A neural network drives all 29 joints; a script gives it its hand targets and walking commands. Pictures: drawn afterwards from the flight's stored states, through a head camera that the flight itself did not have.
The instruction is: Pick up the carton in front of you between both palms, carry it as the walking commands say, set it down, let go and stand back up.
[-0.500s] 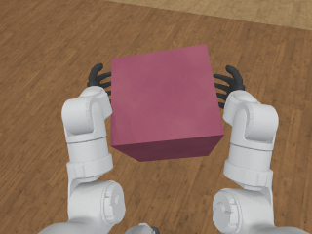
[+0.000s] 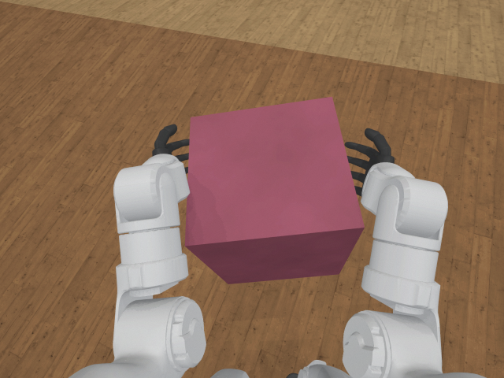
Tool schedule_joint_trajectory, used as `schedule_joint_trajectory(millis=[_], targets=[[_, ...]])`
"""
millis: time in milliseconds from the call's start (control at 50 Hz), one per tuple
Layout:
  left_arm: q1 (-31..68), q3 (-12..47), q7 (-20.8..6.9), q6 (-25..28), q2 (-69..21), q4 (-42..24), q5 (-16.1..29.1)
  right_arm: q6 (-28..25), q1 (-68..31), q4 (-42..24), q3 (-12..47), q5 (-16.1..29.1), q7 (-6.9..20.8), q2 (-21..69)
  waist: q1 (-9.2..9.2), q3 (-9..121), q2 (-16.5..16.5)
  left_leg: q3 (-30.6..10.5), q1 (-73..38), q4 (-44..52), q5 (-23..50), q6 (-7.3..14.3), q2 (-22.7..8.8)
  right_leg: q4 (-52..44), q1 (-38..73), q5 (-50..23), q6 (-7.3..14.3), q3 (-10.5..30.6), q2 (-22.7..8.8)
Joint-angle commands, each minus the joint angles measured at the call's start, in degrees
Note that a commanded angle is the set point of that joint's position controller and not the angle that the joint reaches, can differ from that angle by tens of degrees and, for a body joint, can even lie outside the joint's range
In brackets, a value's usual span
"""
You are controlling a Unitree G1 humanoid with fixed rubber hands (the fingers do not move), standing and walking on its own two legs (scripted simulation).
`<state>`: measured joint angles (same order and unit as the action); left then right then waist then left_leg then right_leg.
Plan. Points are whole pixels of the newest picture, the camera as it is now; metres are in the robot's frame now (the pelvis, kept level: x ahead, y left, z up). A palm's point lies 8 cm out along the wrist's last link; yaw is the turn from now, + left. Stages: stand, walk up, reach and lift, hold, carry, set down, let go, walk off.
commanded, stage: carry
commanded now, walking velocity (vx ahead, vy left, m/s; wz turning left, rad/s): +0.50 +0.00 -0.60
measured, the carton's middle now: (272, 204) +0.37 +0.05 +0.05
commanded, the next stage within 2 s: none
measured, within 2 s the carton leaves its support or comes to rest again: neither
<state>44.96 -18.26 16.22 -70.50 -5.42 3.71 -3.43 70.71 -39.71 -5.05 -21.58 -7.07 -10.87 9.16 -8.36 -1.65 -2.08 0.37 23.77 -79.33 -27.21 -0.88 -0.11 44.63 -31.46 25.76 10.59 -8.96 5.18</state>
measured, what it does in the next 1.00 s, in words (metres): climbs, turning right: left foot 0.03 m higher, then right foot 0.05 m higher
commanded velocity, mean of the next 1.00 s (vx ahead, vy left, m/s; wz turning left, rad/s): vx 0.50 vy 0.00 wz -0.31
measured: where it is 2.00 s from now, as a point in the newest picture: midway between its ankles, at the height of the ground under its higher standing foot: (373, 138)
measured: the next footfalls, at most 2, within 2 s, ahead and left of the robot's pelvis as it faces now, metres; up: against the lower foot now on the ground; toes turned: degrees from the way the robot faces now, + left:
left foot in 0.30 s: +0.38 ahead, +0.15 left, +0.03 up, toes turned -4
right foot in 0.76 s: +0.61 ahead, -0.15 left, +0.08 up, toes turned -35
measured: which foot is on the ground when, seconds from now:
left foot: up 0.00-0.28, down 0.30-0.78, up 0.80-1.00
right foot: down 0.00-0.32, up 0.34-0.74, down 0.76-1.00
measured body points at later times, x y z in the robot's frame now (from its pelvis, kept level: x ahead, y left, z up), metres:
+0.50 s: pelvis +0.31 +0.06 +0.07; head +0.32 +0.06 +0.52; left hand +0.72 +0.08 +0.23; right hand +0.60 -0.20 +0.23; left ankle +0.34 +0.16 -0.66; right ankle +0.27 -0.03 -0.55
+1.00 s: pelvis +0.59 -0.08 +0.12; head +0.65 -0.12 +0.56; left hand +1.01 -0.11 +0.24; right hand +0.88 -0.37 +0.24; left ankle +0.67 +0.01 -0.49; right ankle +0.57 -0.13 -0.61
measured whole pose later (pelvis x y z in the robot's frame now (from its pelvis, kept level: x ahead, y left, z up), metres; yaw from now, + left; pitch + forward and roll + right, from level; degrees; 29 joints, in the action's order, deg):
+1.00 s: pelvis +0.59 -0.08 +0.12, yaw -28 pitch +4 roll +0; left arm 43.7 -17.6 17.3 -67.4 -6.2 -0.9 -1.4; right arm 67.5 -37.7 -10.8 -20.2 -6.9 -10.5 10.1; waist -4.7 -4.3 -0.7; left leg 2.5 45.2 -79.1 -28.6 1.7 -3.0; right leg 33.1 -19.7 27.5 3.6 -8.4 2.5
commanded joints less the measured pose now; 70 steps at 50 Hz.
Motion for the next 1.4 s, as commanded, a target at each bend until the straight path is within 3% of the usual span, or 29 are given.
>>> schedule_joint_trajectory(millis=[0, 120, 200, 240, 260, 280, 300, 320, 380, 540, 560, 640, 700, 720, 740, 760, 780, 820, 860, 900, 1000, 1040, 1120, 1140, 1160, 1180, 1200, 1260, 1380], targets=[[49.3, 42.3, -11.8, 1.2, -59.1, -14.0, 29.0, -2.3, -42.5, -7.8, 34.4, 12.4, 1.9, 42.4, 4.38, 33.1, 1.0, -2.8, 22.7, -3.5, -1.6, 1.4, -2.1, -17.4, 39.1, -22.8, 7.3, 34.8, -16.8], [39.3, 38.2, -10.4, -1.2, -46.9, -10.5, 21.2, 0.5, -33.4, 0.7, 35.5, 11.4, 1.8, 38.3, 3.92, 29.8, 2.2, 2.3, 17.2, 23.3, 2.9, -1.3, -2.4, -20.8, 34.4, -27.9, 4.9, 25.0, -16.7], [34.4, 32.1, -11.4, -3.0, -47.4, -2.0, 16.4, 2.4, -35.3, 2.9, 35.8, 12.3, 2.5, 41.2, 4.36, 26.0, 12.2, 7.0, 9.4, 35.8, 8.9, -1.6, 0.1, -22.1, 28.8, -28.8, 3.0, 19.6, -12.0], [32.6, 31.0, -11.1, -3.3, -47.4, 0.0, 14.5, 2.4, -33.4, 5.9, 34.7, 13.8, 3.2, 42.3, 10.17, 29.6, 11.1, 12.8, -12.4, 48.6, 9.6, -0.6, 5.4, -8.3, 21.9, -42.4, -0.6, 10.6, -9.5], [31.9, 30.4, -11.0, -2.9, -47.2, 0.1, 13.7, 1.5, -37.2, 1.7, 37.9, 15.5, 3.0, 44.3, 13.47, 34.9, 4.8, 5.5, -29.9, 49.3, 12.7, 2.0, -0.2, 2.8, 12.1, -39.0, -4.9, 8.5, -7.6], [35.3, 30.1, -11.1, -2.3, -48.8, -2.8, 13.9, 1.1, -36.5, 2.7, 37.2, 14.8, 3.1, 42.7, 13.17, 39.3, -9.9, -20.6, -41.5, 52.6, 4.7, 6.7, -18.4, 16.5, 0.2, -11.2, -8.4, 7.8, -4.3], [35.1, 28.6, -11.0, -2.7, -47.7, 1.5, 13.9, 0.7, -37.1, 5.1, 35.5, 14.0, 2.5, 41.4, 12.48, 36.1, -19.2, -38.5, -44.3, 58.5, 3.5, 14.5, -24.0, 28.2, -15.2, 7.0, -7.6, 8.3, 0.6], [36.4, 28.7, -10.8, -2.2, -48.1, 0.1, 13.9, 0.5, -39.9, 2.1, 36.9, 15.9, 2.5, 45.4, 12.83, 33.8, -7.4, -40.2, -40.5, 57.9, 8.1, 15.9, -24.0, 34.4, -15.9, 5.7, -7.4, 13.6, -3.0], [35.8, 29.1, -10.7, -1.6, -52.3, 0.0, 14.7, -0.6, -48.7, -3.8, 40.6, 21.7, 3.6, 50.7, 11.62, 28.2, -0.6, -17.7, -32.0, 56.3, 16.6, 10.3, -20.7, 34.7, -15.8, -1.3, -7.3, 11.4, -8.6], [34.7, 30.7, -8.6, -1.6, -47.5, -1.0, 12.3, -0.1, -41.6, 2.0, 37.2, 21.0, 4.3, 45.4, 12.01, 23.0, -7.7, 0.9, -32.5, 62.2, 11.9, 8.1, -21.0, 22.7, -21.0, -2.5, -6.4, 6.0, -12.1], [35.0, 30.4, -8.4, -2.0, -46.4, -2.3, 12.5, 0.2, -41.8, 0.8, 39.0, 21.8, 4.0, 45.6, 11.9, 19.6, -2.7, 2.8, -31.8, 63.0, 16.8, 7.9, -20.9, 19.7, -22.3, -4.3, -5.8, 4.0, -11.1], [34.7, 28.8, -8.4, -3.7, -45.0, 1.3, 12.3, 2.2, -41.2, 6.0, 34.6, 18.5, 3.6, 42.8, 11.21, 16.9, -9.7, 16.4, -25.6, 59.0, 41.3, 4.6, -15.9, 8.9, -10.1, -2.9, -3.6, -6.4, -6.0], [34.6, 28.5, -8.9, -3.8, -48.8, 3.7, 12.6, 2.6, -40.1, 4.2, 32.9, 17.2, 3.6, 41.6, 4.18, 26.1, -13.7, 18.9, -24.7, 38.6, 77.9, 2.7, -16.3, 6.0, 11.2, 0.6, -1.8, -11.7, 3.6], [35.2, 27.8, -9.1, -3.3, -48.8, 3.8, 13.5, 3.0, -36.7, 10.8, 31.8, 16.4, 3.9, 43.4, 0.35, 30.6, -8.4, 20.7, -18.8, 22.5, 73.8, 1.8, -15.2, -4.1, 24.1, -2.1, -1.3, -11.4, 5.7], [38.5, 28.9, -9.4, -2.5, -51.0, 3.5, 15.2, 2.2, -38.1, 10.9, 29.1, 13.9, 3.9, 44.0, -2.66, 30.1, -1.7, 16.0, -3.8, 7.1, 37.1, -3.0, -10.4, -14.1, 36.5, -3.5, 1.1, 11.4, -4.1], [41.1, 29.8, -10.0, -2.0, -53.5, 4.3, 17.3, 1.0, -38.7, 6.9, 25.6, 10.7, 3.7, 41.9, 3.13, 31.0, 9.9, 11.9, 14.1, -11.3, -6.6, -5.6, 0.8, -23.0, 44.3, -10.6, 11.2, 48.9, -19.1], [43.1, 32.0, -10.3, -0.3, -54.5, -1.7, 18.3, 1.0, -39.0, 7.4, 29.5, 12.3, 3.4, 44.9, 1.72, 33.4, 4.3, 1.5, 18.3, -20.3, -2.5, -3.0, 1.9, -21.7, 43.4, -20.7, 16.8, 53.5, -20.7], [53.7, 40.3, -11.0, 1.9, -59.7, -14.1, 26.8, -1.9, -43.6, 1.0, 29.3, 12.2, 3.0, 48.0, 2.96, 33.3, 1.0, -2.2, 25.1, -14.8, -2.3, 0.6, -2.6, -14.4, 46.0, -35.4, 11.1, 35.9, -19.9], [55.2, 41.9, -10.8, 3.2, -59.2, -15.9, 28.2, -3.1, -43.5, -1.2, 31.2, 11.6, 2.0, 45.4, 3.46, 33.8, 0.7, -3.2, 24.0, -9.6, -4.2, 2.7, -4.6, -16.9, 40.2, -21.1, 5.8, 32.2, -21.6], [42.7, 38.7, -10.2, 3.7, -56.8, -13.3, 24.3, -3.5, -36.8, -1.3, 35.7, 11.4, 1.7, 44.7, 4.07, 34.7, 3.8, -1.2, 24.4, -1.8, -4.5, 3.2, -4.3, -19.1, 41.7, -11.1, 4.2, 25.7, -21.2], [39.2, 40.0, -10.7, 2.1, -50.0, -17.1, 20.0, -2.0, -38.2, -6.9, 42.5, 17.3, 3.7, 45.1, 4.13, 25.3, 2.8, 6.1, 29.5, 11.0, 3.3, 3.8, -4.0, -25.5, 38.4, -20.7, 2.1, 14.5, -19.8], [33.9, 37.6, -10.7, 0.7, -48.2, -14.4, 18.7, -0.8, -36.8, -7.3, 43.5, 18.4, 3.1, 43.9, 5.17, 27.0, 10.4, 6.2, 22.0, 21.8, 6.7, 4.4, -4.4, -26.0, 37.8, -23.8, -0.3, 7.7, -18.6], [29.4, 34.8, -10.6, -1.3, -44.0, -9.9, 15.1, 1.0, -33.1, -3.4, 41.5, 17.9, 2.6, 41.2, 15.63, 33.0, 9.3, 19.1, -11.9, 36.8, 8.7, 6.3, 9.1, -4.6, 31.5, -72.8, -5.7, -5.6, -15.9], [29.3, 33.4, -10.8, -1.5, -42.6, -8.2, 14.6, 1.0, -33.6, -2.1, 41.9, 18.6, 2.5, 41.2, 19.03, 36.9, 5.6, 11.9, -22.7, 48.3, 14.0, 7.9, 8.7, 9.1, 27.0, -65.9, -8.5, -5.3, -12.7], [30.1, 30.6, -10.5, -1.2, -40.1, -8.2, 12.6, 1.2, -35.3, -1.3, 43.1, 20.9, 2.8, 43.8, 16.75, 38.0, -0.7, -8.6, -36.9, 48.5, 8.2, 13.1, -2.0, 21.2, 8.8, -33.5, -10.8, 0.3, -11.2], [28.0, 27.9, -10.4, -1.8, -38.5, -6.6, 9.4, 0.6, -41.4, -3.4, 44.3, 22.2, 2.8, 43.8, 15.14, 36.6, -12.2, -39.0, -43.2, 54.8, 20.9, 23.6, -15.7, 38.5, -9.0, 4.7, -12.2, 4.1, -0.1], [33.0, 26.1, -10.0, -1.5, -37.0, -8.6, 9.7, 0.6, -40.0, -1.6, 43.4, 23.3, 3.0, 46.3, 16.02, 36.6, -6.2, -45.6, -41.4, 53.3, 34.1, 28.2, -15.2, 48.4, -11.1, 4.5, -12.4, 13.5, -0.8], [28.2, 22.2, -9.9, -2.1, -41.1, -1.4, 7.3, 1.1, -47.4, -1.8, 45.4, 27.1, 4.0, 52.3, 13.81, 28.5, 5.9, -29.7, -30.0, 50.4, 25.4, 20.9, -13.7, 41.6, -18.4, 6.6, -9.3, 16.8, -7.8], [39.1, 24.0, -10.0, -2.0, -41.8, -6.4, 9.7, 2.7, -46.1, 6.1, 41.4, 25.4, 4.8, 54.2, 9.95, 28.6, -7.5, -11.0, -7.5, 51.5, 15.9, 12.6, -8.8, -1.5, 9.8, 1.8, -10.3, 8.6, -9.6]])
